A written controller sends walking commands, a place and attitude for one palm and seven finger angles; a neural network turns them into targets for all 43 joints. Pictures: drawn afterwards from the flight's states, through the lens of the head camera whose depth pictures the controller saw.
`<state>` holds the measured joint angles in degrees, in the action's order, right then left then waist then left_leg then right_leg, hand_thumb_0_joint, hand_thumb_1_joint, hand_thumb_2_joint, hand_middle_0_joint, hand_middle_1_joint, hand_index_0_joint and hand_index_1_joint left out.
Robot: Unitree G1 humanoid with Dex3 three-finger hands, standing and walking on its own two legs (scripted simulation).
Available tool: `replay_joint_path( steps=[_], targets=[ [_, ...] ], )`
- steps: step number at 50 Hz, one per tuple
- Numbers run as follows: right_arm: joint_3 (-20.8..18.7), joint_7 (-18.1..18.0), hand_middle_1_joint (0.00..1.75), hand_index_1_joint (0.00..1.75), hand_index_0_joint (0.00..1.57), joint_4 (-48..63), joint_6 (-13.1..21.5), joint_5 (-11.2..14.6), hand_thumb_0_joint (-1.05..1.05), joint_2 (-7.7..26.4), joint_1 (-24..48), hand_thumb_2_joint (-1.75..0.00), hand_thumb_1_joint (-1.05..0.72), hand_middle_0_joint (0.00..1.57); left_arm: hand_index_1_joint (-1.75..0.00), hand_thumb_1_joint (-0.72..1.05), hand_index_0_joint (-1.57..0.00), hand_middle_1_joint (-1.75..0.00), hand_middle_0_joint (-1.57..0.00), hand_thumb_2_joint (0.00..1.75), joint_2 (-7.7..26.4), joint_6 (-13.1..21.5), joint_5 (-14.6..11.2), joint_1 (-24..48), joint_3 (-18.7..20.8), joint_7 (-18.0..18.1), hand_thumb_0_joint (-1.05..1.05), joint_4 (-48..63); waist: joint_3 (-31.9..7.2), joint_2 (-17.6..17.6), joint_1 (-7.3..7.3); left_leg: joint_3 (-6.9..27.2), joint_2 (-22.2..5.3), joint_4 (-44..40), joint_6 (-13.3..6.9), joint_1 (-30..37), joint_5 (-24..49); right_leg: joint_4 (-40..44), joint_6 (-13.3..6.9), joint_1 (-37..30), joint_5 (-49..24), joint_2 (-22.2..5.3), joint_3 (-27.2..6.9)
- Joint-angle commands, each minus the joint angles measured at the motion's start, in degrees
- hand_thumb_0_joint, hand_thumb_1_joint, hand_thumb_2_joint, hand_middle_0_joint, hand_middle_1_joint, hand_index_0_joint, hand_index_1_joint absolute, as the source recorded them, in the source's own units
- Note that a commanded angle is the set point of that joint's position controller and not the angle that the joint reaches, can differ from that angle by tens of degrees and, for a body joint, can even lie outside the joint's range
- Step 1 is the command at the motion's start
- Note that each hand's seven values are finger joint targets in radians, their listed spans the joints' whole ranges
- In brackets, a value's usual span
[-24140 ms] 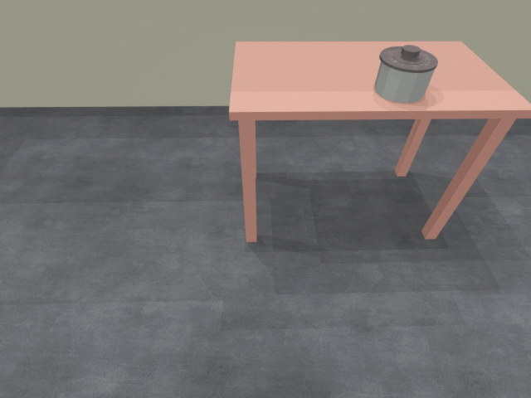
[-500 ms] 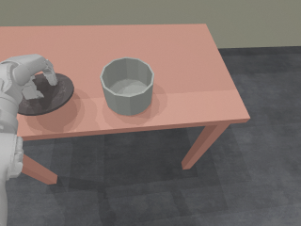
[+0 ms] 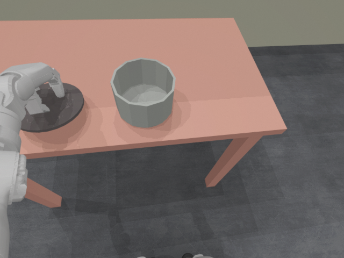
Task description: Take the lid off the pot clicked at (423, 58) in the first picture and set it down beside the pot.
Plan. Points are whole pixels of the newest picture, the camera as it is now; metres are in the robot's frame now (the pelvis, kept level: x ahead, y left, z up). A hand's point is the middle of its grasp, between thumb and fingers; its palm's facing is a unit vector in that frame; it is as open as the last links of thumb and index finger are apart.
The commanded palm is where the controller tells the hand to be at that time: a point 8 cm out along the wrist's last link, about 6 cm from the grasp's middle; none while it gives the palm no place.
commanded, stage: lower the lid onto the table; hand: left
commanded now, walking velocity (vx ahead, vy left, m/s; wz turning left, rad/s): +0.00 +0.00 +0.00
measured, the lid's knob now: (44, 98) +0.50 +0.28 +0.03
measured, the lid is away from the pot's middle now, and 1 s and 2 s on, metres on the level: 0.25 0.24 0.24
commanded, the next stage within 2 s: open the fingers wide in 0.50 s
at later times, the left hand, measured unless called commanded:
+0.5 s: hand (46, 103) +0.48 +0.27 +0.03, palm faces -0.49 -0.11 -0.87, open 8.0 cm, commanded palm +0.52 +0.27 +0.09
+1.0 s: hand (47, 109) +0.47 +0.27 +0.02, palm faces -0.46 -0.09 -0.89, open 8.0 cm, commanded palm +0.50 +0.27 +0.08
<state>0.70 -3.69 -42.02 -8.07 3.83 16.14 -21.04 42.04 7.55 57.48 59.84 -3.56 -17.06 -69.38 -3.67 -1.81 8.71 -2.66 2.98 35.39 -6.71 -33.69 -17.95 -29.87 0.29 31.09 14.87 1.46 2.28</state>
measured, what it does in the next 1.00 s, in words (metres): stands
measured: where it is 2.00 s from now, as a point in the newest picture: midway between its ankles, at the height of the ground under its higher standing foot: outside the picture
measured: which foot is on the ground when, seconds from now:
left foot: down 0.00-1.00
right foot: down 0.00-1.00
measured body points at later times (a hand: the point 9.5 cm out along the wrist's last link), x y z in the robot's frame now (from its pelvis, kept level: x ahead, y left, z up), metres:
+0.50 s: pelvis -0.01 -0.01 -0.01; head +0.11 +0.02 +0.42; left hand +0.50 +0.28 +0.08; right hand -0.05 -0.29 -0.12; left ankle -0.02 +0.04 -0.72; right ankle -0.02 -0.14 -0.72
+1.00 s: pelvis -0.01 -0.01 -0.02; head +0.10 +0.01 +0.42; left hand +0.49 +0.27 +0.07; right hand -0.03 -0.29 -0.13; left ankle -0.02 +0.04 -0.72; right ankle -0.02 -0.14 -0.72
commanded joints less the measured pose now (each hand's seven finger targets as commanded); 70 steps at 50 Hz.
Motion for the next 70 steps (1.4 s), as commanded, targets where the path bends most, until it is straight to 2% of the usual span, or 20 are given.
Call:
replay_joint_path(
  steps=[1, 3, 4, 6, 12, 16, 20, 23, 27, 29, 30, 33, 39, 43, 46, 51, 54, 60, 66, 70],
  targets=[
    [-4.3, -0.7, 0.3, 0.3, 0.2, 1.4, 0.5, -0.7, 0.0, 11.4, -9.6, -0.9, -0.9, 0.2, -1.04, 0.53, -0.83, -1.03, -0.76, 1.11, 15.7, -0.5, -0.3, 33.7, 2.2, 3.4, 0.0, 14.2, -28.9, -11.2, 0.43, 9.4, -4.8, 1.3, 5.9, 33.8, 42.1, 0.7, -2.9, 5.7, -12.7, 2.6, 1.1],
    [-4.4, -0.7, 0.3, 0.3, 0.2, 1.3, 0.5, -0.9, 0.0, 11.4, -10.1, -0.9, -0.9, 0.2, -1.04, 0.53, -0.83, -1.03, -0.76, 1.11, 15.7, -0.3, -0.5, 32.5, 2.7, 3.3, 0.0, 13.5, -29.1, -10.7, 0.18, 9.4, -4.9, 1.7, 5.9, 34.2, 44.0, 0.5, -2.9, 6.2, -12.6, 2.7, 1.3],
    [-4.2, -0.6, 0.3, 0.3, 0.2, 1.3, 0.3, -0.9, 0.0, 11.7, -10.1, -0.9, -0.9, 0.2, -1.04, 0.53, -0.83, -1.03, -0.76, 1.11, 19.3, -0.3, -0.3, 31.9, 5.6, 3.6, 0.0, 13.1, -29.3, -9.9, -0.23, 9.4, -4.8, 1.9, 5.7, 33.0, 42.8, 0.3, -2.9, 5.2, -12.5, 2.7, 1.0],
    [-4.1, -0.8, 0.3, 0.3, 0.2, 1.3, 0.1, -0.8, 0.0, 11.6, -10.2, -0.9, -0.9, 0.2, -1.04, 0.53, -0.83, -1.03, -0.76, 1.11, 17.9, -0.8, -0.9, 31.7, 4.4, 3.7, 0.0, 11.5, -28.4, -7.1, 0.67, 8.4, -4.3, 1.9, 5.0, 29.8, 39.1, 0.0, -2.6, 4.1, -13.5, 2.6, 1.0],
    [-3.8, -0.9, 0.3, 0.3, 0.2, 1.1, 0.1, -0.7, 0.0, 11.7, -10.8, -0.9, -0.9, 0.2, -1.04, 0.53, -0.83, -1.03, -0.76, 1.11, 17.8, -0.6, 0.6, 32.9, 3.3, 4.4, 0.0, 10.7, -27.3, -9.2, 1.1, 8.4, -4.3, 2.6, 5.1, 28.0, 35.8, -0.8, -2.8, 6.3, -11.5, 2.8, 1.1],
    [-3.8, -1.2, 0.3, 0.3, 0.2, 1.7, 0.2, -1.1, 0.0, 11.4, -11.2, -0.9, -0.9, 0.2, -1.04, 0.53, -0.83, -1.03, -0.76, 1.11, 20.9, 0.1, 1.2, 33.3, 6.0, 5.2, 0.0, 13.7, -31.1, -12.4, 0.55, 8.5, -4.4, 3.6, 5.5, 30.3, 39.0, -1.6, -3.0, 5.9, -12.4, 2.9, 1.0],
    [-3.3, -1.1, 0.3, 0.3, 0.2, 1.4, -0.2, -0.7, 0.0, 11.8, -11.4, -0.9, -0.9, 0.2, -1.04, 0.53, -0.83, -1.03, -0.76, 1.11, 19.1, -1.0, 0.5, 30.2, 4.2, 5.2, 0.0, 7.6, -26.0, -7.5, 1.57, 7.3, -4.0, 4.2, 4.4, 23.3, 32.4, -2.3, -2.6, 6.9, -11.3, 3.0, 1.2],
    [-3.3, -1.1, 0.3, 0.3, 0.2, 1.4, -0.2, -0.5, 0.0, 12.0, -11.8, -0.9, -0.9, 0.2, -1.04, 0.53, -0.83, -1.03, -0.76, 1.11, 16.5, -1.2, 0.9, 31.4, 1.8, 4.8, 0.0, 7.7, -26.6, -9.6, 1.86, 7.4, -4.0, 4.7, 4.4, 23.4, 32.6, -3.2, -2.9, 8.6, -11.2, 3.0, 1.4],
    [-3.3, -0.9, 0.3, 0.3, 0.2, 1.6, -0.6, -0.7, 0.0, 11.7, -12.1, -0.9, -0.9, 0.2, -1.04, 0.53, -0.83, -1.03, -0.76, 1.11, 18.6, -1.5, 1.6, 30.3, 3.5, 4.3, 0.0, 7.4, -28.6, -9.7, 1.67, 7.2, -3.8, 6.5, 4.6, 23.3, 33.8, -4.0, -2.8, 8.8, -11.6, 3.3, 1.2],
    [-3.4, -0.9, 0.3, 0.3, 0.2, 1.8, -0.8, -0.8, 0.0, 11.7, -12.2, -0.9, -0.9, 0.2, -1.04, 0.53, -0.83, -1.03, -0.76, 1.11, 18.9, -1.0, 1.2, 29.4, 4.1, 3.7, 0.0, 8.7, -30.4, -10.4, 1.18, 7.5, -3.9, 6.9, 4.9, 24.2, 36.6, -4.6, -2.8, 8.6, -12.5, 3.4, 1.3],
    [-3.6, -0.3, 0.3, 0.3, 0.2, 3.4, -0.8, -0.7, 0.0, 10.7, -11.6, -0.9, -0.9, 0.2, -1.04, 0.53, -0.83, -1.03, -0.76, 1.11, 16.4, -0.6, 0.6, 19.2, 4.6, 3.3, 0.0, 7.0, -31.3, -10.6, -1.2, 7.5, -3.4, 7.0, 5.4, 24.7, 39.5, -4.8, -3.2, 7.1, -13.1, 3.6, 1.5],
    [-3.7, -0.4, 0.3, 0.3, 0.2, 3.1, -2.6, -1.2, 0.0, 11.2, -10.5, -0.9, -0.9, 0.2, -1.03, 0.5, -0.79, -1.03, -0.73, 1.06, 15.1, 1.6, 0.2, 21.8, 3.6, 3.8, 0.0, 11.0, -28.3, -7.8, 0.49, 6.8, -4.0, 7.3, 4.4, 22.0, 35.9, -4.5, -3.1, 8.7, -12.5, 3.6, 1.2],
    [-3.3, -0.6, 0.3, 0.3, 0.2, 3.2, -3.0, -0.7, 0.0, 11.4, -10.6, -0.9, -0.9, 0.2, -1.02, 0.42, -0.71, -1.01, -0.66, 0.97, 22.2, 0.9, 0.9, 26.1, 7.6, 6.7, 0.0, 13.2, -29.3, -9.5, 0.28, 6.7, -3.6, 6.1, 4.1, 21.1, 30.4, -4.9, -3.1, 7.3, -10.7, 3.4, 0.8],
    [-3.2, -0.3, 0.3, 0.3, 0.2, 3.2, -2.9, -0.4, 0.0, 11.3, -9.9, -0.9, -0.9, 0.2, -1.01, 0.37, -0.66, -1.0, -0.61, 0.91, 17.0, -0.2, 0.6, 25.5, 3.6, 6.8, 0.0, 11.0, -25.8, -8.8, 1.1, 6.7, -3.8, 6.0, 4.0, 19.5, 27.6, -4.8, -3.1, 9.7, -8.9, 3.2, 1.2],
    [-3.2, -0.3, 0.3, 0.3, 0.2, 3.8, -2.8, -0.4, 0.0, 11.2, -10.0, -0.9, -0.9, 0.2, -0.99, 0.33, -0.62, -0.99, -0.58, 0.88, 21.2, -0.4, 1.5, 25.1, 6.7, 7.3, 0.0, 11.8, -28.9, -9.6, 0.13, 6.6, -3.4, 6.5, 4.1, 20.5, 28.3, -5.1, -3.2, 7.7, -9.7, 3.4, 0.8],
    [-2.9, -0.5, 0.3, 0.3, 0.2, 3.5, -2.7, -0.1, 0.0, 11.4, -9.6, -0.9, -0.9, 0.2, -0.97, 0.26, -0.56, -0.97, -0.53, 0.83, 17.1, -1.1, 0.6, 26.6, 2.9, 6.4, 0.0, 9.5, -25.2, -6.4, 1.87, 6.2, -3.3, 6.5, 3.3, 17.3, 24.2, -5.0, -2.8, 8.9, -8.9, 3.3, 0.8],
    [-2.8, -0.7, 0.3, 0.3, 0.2, 3.9, -2.4, -0.1, 0.0, 11.5, -9.8, -0.9, -0.9, 0.2, -0.96, 0.22, -0.53, -0.95, -0.5, 0.79, 20.1, -0.6, 1.1, 26.0, 5.1, 6.2, 0.0, 10.8, -27.8, -8.7, 0.85, 6.2, -3.2, 6.9, 3.5, 18.8, 26.6, -5.5, -2.9, 8.1, -9.8, 3.3, 0.5],
    [-3.0, -0.6, 0.3, 0.3, 0.2, 3.8, -2.6, -0.2, 0.0, 11.3, -9.9, -0.9, -0.9, 0.2, -0.93, 0.14, -0.46, -0.93, -0.44, 0.73, 17.7, -0.5, 0.9, 26.1, 3.5, 5.3, 0.0, 11.1, -28.3, -9.3, 1.11, 6.3, -3.4, 7.7, 3.9, 19.8, 29.4, -5.8, -2.9, 9.3, -10.5, 3.5, 0.7],
    [-3.2, -0.6, 0.3, 0.3, 0.2, 4.0, -2.8, -0.4, 0.0, 11.1, -10.3, -0.9, -0.9, 0.2, -0.9, 0.06, -0.38, -0.9, -0.38, 0.66, 20.3, 0.1, 0.6, 24.8, 6.1, 5.0, 0.0, 12.7, -30.5, -9.3, 0.19, 6.5, -3.4, 7.9, 4.3, 21.0, 33.2, -5.8, -2.9, 7.3, -12.4, 3.6, 0.7],
    [-2.9, -0.4, 0.3, 0.3, 0.2, 3.6, -3.2, -0.1, 0.0, 11.4, -10.1, -0.9, -0.9, 0.2, -0.88, 0.0, -0.34, -0.88, -0.34, 0.61, 18.4, -0.5, 0.6, 22.9, 4.3, 5.1, 0.0, 8.2, -24.8, -6.8, 1.07, 6.2, -3.4, 7.5, 4.1, 17.2, 29.0, -5.6, -2.8, 9.8, -9.9, 3.8, 1.0]
  ],
)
